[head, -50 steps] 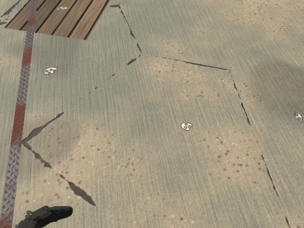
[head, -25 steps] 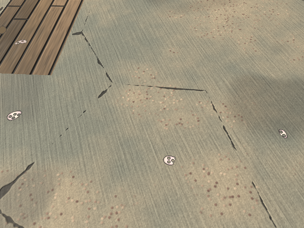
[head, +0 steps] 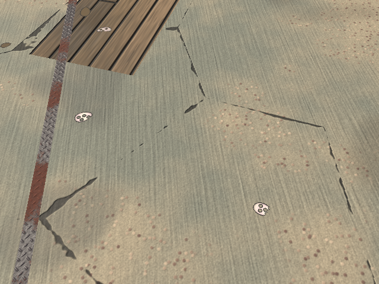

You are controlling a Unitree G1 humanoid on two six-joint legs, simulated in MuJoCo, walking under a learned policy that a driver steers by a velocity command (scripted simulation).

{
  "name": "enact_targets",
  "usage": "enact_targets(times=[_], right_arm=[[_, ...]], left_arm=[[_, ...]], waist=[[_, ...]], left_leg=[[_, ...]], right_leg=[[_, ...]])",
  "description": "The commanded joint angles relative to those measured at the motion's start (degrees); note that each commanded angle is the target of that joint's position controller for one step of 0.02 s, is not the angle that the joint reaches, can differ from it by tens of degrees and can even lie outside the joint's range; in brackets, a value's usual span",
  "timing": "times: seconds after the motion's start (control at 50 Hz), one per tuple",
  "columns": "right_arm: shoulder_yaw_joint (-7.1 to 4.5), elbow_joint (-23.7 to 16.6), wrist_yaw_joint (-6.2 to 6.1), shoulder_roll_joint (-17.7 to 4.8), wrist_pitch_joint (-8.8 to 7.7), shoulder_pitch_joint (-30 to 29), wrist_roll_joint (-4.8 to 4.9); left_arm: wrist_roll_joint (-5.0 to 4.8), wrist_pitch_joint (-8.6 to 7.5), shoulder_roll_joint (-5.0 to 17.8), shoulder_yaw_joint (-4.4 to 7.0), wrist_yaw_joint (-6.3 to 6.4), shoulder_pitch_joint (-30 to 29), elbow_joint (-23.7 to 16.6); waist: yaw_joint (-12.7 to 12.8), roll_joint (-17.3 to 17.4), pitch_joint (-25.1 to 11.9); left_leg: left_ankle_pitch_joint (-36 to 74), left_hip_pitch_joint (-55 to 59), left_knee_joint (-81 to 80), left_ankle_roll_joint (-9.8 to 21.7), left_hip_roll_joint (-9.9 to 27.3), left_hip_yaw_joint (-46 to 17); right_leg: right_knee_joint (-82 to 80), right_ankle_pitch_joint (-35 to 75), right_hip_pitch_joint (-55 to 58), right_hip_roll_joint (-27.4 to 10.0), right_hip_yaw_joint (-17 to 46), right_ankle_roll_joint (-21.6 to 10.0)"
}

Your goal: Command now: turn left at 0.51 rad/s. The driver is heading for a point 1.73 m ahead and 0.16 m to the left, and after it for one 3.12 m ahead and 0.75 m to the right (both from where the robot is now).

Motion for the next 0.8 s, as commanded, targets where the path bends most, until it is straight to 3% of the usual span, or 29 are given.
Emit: enact_targets(times=[0.02,0.08,0.12,0.14,0.16,0.18,0.2,0.22,0.24,0.26,0.28,0.32,0.42,0.48,0.54,0.58,0.6,0.62,0.64,0.66,0.68,0.72,0.76,0.8], right_arm=[[0.16,-6.3,1.00,-1.6,-0.60,-5.2,0.43],[-0.22,-7.0,1.64,-2.6,-0.53,-4.6,0.41],[-0.96,-6.6,1.56,-3.4,-0.21,-2.0,0.18],[-1.62,-5.7,1.25,-4.2,-0.13,1.3,-0.09],[-2.71,-5.1,0.49,-6.7,-0.20,5.3,-0.36],[-4.21,-6.0,-0.74,-13.5,-0.35,9.0,-0.60],[-3.90,-6.6,-0.22,-15.5,-1.40,8.7,-3.02],[-2.77,-6.4,0.37,-11.5,-2.43,7.3,-2.56],[-2.10,-5.9,0.23,-9.4,-2.96,4.6,-1.84],[-1.94,-5.8,-0.13,-8.5,-2.87,2.0,-1.01],[-1.70,-6.0,-0.55,-8.0,-2.63,-0.2,-0.51],[-1.57,-6.3,-1.19,-8.1,-2.09,-1.2,-1.19],[-1.97,-5.7,-2.32,-8.4,-1.47,0.4,-0.98],[-2.21,-5.7,-2.14,-9.0,-1.06,0.7,-1.11],[-1.95,-5.8,-1.86,-8.5,-0.68,0.3,-0.92],[-1.35,-5.7,-2.00,-7.4,-0.27,-0.7,-0.42],[-0.83,-5.1,-2.11,-6.0,-0.26,1.0,-0.43],[0.36,-4.8,-2.06,-2.5,-0.52,3.8,-1.59],[0.19,-6.2,-2.23,-2.7,-0.97,3.0,-1.48],[-0.49,-4.9,-2.53,-5.7,-1.29,3.0,-2.60],[-0.88,-3.9,-2.37,-6.2,-1.33,3.1,-2.45],[-0.28,-2.4,-2.27,-3.2,-1.20,3.0,-3.00],[0.47,-2.0,-1.89,-0.7,-1.80,1.2,-2.44],[-0.06,-1.2,-2.05,-1.8,-2.25,1.4,-1.49]], left_arm=[[-0.21,0.08,10.0,2.62,0.29,-1.8,-3.9],[-0.78,0.41,11.6,3.08,-0.17,-1.5,-3.4],[-1.79,-0.19,11.8,3.07,-0.55,-2.2,-3.1],[-2.27,-0.72,11.2,2.91,-0.71,-2.8,-3.0],[-2.04,-1.63,9.7,2.53,-1.09,-0.6,-2.2],[1.10,-2.15,6.4,1.40,-1.26,-1.5,-4.4],[1.62,-2.41,5.9,0.84,-1.24,-4.1,-6.3],[0.31,-1.96,8.7,1.65,-1.39,-5.3,-5.5],[-0.51,-1.59,8.8,1.65,-1.27,-6.1,-5.5],[-0.11,-1.23,8.5,1.82,-0.66,-5.5,-4.3],[0.52,-0.85,9.2,2.15,-0.14,-5.4,-4.3],[0.54,-0.73,7.8,1.93,-0.33,-3.6,-3.6],[0.14,-1.15,5.5,0.89,-0.59,-6.1,-4.1],[-0.25,-1.80,6.0,0.99,-1.19,-7.1,-4.5],[-0.67,-2.66,6.5,1.21,-1.96,-5.8,-4.3],[-0.53,-3.23,5.6,1.16,-2.56,-3.1,-3.5],[0.08,-3.38,6.4,1.34,-2.59,-2.6,-3.5],[1.45,-3.34,9.3,1.51,-2.43,-2.1,-4.3],[3.13,-3.30,9.6,0.96,-2.65,-5.2,-3.5],[3.00,-3.79,4.8,-0.44,-2.80,-8.2,-5.4],[2.29,-4.00,3.7,-1.03,-2.84,-9.6,-5.3],[0.20,-3.90,5.1,-0.75,-2.86,-10.3,-4.6],[-0.55,-2.86,7.3,-0.22,-2.59,-8.2,-4.1],[-1.03,-1.96,9.5,0.66,-2.33,-5.6,-4.2]], waist=[[1.3,-8.4,-3.7],[1.5,-10.2,-5.2],[-0.1,-10.5,-6.0],[-2.1,-9.8,-7.1],[-3.9,-5.8,-9.2],[-4.3,8.5,-11.9],[-5.0,14.7,-18.0],[-6.0,6.1,-16.2],[-4.2,4.5,-10.9],[-2.6,1.3,-8.0],[-1.6,2.4,-6.6],[-0.4,4.7,-7.3],[-2.1,6.6,-7.7],[-2.9,8.0,-7.1],[-3.0,9.0,-8.2],[-1.1,8.4,-8.7],[-1.0,6.6,-8.7],[-2.7,-3.2,-10.1],[-5.7,-16.4,-5.8],[-4.1,-13.5,-5.3],[-4.6,-11.6,-5.1],[-4.2,-10.0,-4.0],[-3.2,-9.9,-3.4],[-2.5,-10.6,-4.5]], left_leg=[[2.9,-5.3,-4.9,-1.2,2.5,2.3],[4.4,2.7,-13.8,0.1,1.5,5.9],[8.7,8.0,-21.6,2.0,0.2,7.6],[13.7,14.0,-27.8,3.7,-1.4,8.4],[24.5,23.7,-33.3,6.3,-0.8,4.4],[51.4,37.4,-32.8,12.6,13.4,-16.0],[55.4,36.7,-35.0,26.2,25.5,-34.1],[47.7,33.4,-36.3,25.7,23.7,-28.7],[40.6,28.5,-36.7,22.0,19.6,-22.8],[33.2,24.7,-37.4,18.4,15.7,-19.3],[30.5,21.3,-38.0,16.9,13.7,-17.6],[30.0,17.3,-38.7,16.5,11.2,-15.8],[18.5,17.1,-38.7,16.4,9.6,-18.8],[14.0,15.9,-38.3,16.3,9.5,-22.7],[17.7,17.9,-36.1,15.7,9.9,-25.7],[20.6,16.9,-33.1,13.7,8.3,-25.2],[17.6,14.5,-30.9,11.1,6.3,-23.8],[7.0,10.6,-22.1,7.3,1.6,-17.3],[-4.6,6.3,-18.6,4.2,-4.5,-8.9],[-7.9,9.0,-11.3,1.5,-1.6,-9.8],[-5.9,9.8,-9.4,0.2,-0.8,-8.8],[-0.6,9.9,-14.5,-1.8,1.3,-6.7],[2.9,13.2,-23.3,-2.2,0.3,-3.3],[10.8,16.7,-31.3,-1.4,-1.4,-1.1]], right_leg=[[-5.0,44.9,10.3,-14.7,7.7,-10.1],[-3.6,43.8,8.3,-15.4,4.5,-9.1],[0.0,42.4,7.2,-15.7,2.9,-7.5],[4.7,42.6,5.0,-14.4,0.8,-5.6],[13.3,37.3,-0.5,-11.4,-2.6,-1.8],[30.4,4.9,-18.1,-5.8,-4.6,3.6],[42.8,-20.5,-26.8,1.8,4.3,5.6],[46.4,-19.3,-27.4,-1.1,8.9,5.8],[45.0,-14.5,-27.7,-2.1,8.5,5.2],[41.0,-9.9,-27.3,-3.0,8.3,5.1],[37.6,-6.3,-25.4,-3.2,8.3,5.4],[35.7,-2.2,-20.9,-1.2,7.3,6.4],[21.8,0.5,-18.5,0.2,8.3,7.3],[15.7,-0.5,-15.4,1.3,8.7,6.7],[9.4,-0.5,-12.0,1.5,8.3,5.5],[-1.6,6.6,-5.2,1.3,6.7,3.9],[-6.3,11.6,-0.4,-1.4,8.5,2.5],[-10.0,17.6,4.1,-12.1,18.8,-1.2],[-12.1,21.0,-2.2,-18.2,29.2,-9.7],[-13.4,19.3,-5.0,-19.1,30.2,-12.9],[-12.7,18.2,-5.0,-16.7,27.3,-11.7],[-10.6,16.9,-2.4,-11.9,23.0,-8.0],[-7.6,23.4,-1.6,-8.5,20.3,-6.6],[-5.7,27.6,0.2,-7.4,21.3,-6.4]])
Velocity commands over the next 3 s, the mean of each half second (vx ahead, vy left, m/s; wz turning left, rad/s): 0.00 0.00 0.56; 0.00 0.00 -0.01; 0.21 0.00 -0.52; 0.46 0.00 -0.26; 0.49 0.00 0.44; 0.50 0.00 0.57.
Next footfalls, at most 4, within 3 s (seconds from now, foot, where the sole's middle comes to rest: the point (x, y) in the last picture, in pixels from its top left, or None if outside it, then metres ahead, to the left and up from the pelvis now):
0.16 left None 0.07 0.15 -0.77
0.60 right None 0.11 -0.07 -0.77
1.22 right None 0.08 -0.09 -0.77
1.70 left None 0.36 0.11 -0.77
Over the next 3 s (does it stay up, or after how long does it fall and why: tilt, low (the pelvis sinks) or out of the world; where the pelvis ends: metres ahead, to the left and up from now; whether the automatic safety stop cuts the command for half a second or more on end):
stays up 0.87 0.04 0.01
